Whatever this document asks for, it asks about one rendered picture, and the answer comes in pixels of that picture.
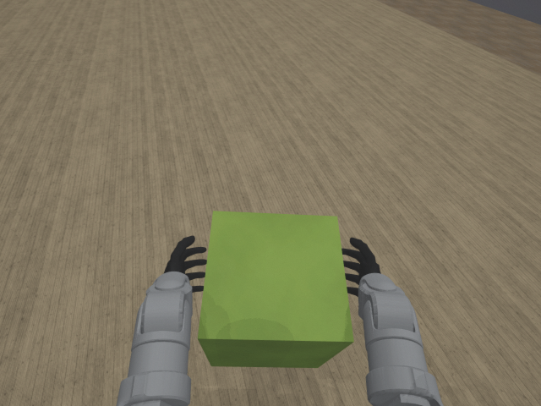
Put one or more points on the left robot forearm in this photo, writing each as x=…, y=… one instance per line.
x=158, y=368

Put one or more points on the carton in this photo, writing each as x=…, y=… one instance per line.
x=275, y=292

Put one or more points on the robot left hand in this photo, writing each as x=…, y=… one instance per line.
x=177, y=262

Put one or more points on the robot right hand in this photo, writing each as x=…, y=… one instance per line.
x=366, y=259

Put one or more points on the right robot forearm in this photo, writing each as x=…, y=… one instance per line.
x=398, y=374

